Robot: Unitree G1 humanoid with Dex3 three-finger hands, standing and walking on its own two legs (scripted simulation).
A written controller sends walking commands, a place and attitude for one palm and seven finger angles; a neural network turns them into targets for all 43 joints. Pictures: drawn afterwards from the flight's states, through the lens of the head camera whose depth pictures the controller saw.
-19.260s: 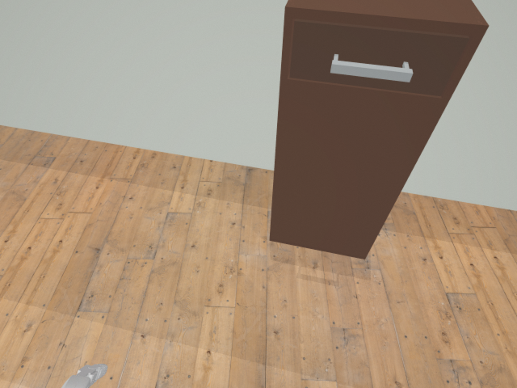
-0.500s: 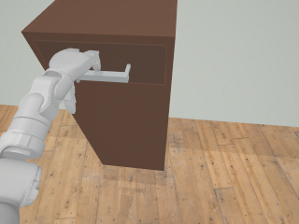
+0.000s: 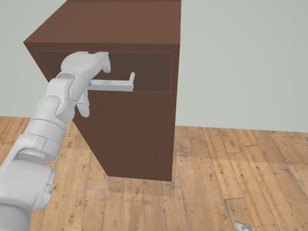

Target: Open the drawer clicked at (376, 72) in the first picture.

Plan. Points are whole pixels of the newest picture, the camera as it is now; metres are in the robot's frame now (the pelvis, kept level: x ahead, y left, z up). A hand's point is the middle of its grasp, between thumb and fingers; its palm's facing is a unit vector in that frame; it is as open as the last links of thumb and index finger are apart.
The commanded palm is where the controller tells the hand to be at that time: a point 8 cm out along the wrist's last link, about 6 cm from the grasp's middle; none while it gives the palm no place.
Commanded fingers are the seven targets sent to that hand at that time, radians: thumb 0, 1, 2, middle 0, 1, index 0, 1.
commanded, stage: lift the fingers back up to retry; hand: left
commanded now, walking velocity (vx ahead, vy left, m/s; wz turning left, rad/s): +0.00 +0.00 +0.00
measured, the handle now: (104, 80) +0.51 +0.17 +0.12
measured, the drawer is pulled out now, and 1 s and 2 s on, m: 0.00 0.00 0.00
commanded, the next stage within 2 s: re-aim the fingers above the handle in 0.28 s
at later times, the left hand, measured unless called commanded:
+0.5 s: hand (92, 79) +0.46 +0.18 +0.16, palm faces -0.04 +0.00 -1.00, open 13.8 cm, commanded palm +0.44 +0.19 +0.23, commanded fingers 0.00 -0.50 0.30 -0.30 -1.20 -0.30 -1.20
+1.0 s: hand (93, 84) +0.44 +0.17 +0.16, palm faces -0.03 -0.01 -1.00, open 13.8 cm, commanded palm +0.43 +0.19 +0.24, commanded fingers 0.00 -0.50 0.30 -0.30 -1.20 -0.30 -1.20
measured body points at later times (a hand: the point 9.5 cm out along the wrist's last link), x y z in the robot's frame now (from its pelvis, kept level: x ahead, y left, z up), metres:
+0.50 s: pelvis +0.01 +0.00 +0.00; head +0.04 -0.03 +0.45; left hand +0.45 +0.18 +0.22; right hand +0.11 -0.26 -0.13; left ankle -0.02 +0.11 -0.74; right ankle +0.00 -0.13 -0.74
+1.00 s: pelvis +0.00 +0.00 +0.00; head +0.03 -0.02 +0.45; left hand +0.44 +0.17 +0.21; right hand +0.13 -0.26 -0.12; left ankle -0.02 +0.11 -0.74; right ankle +0.00 -0.13 -0.74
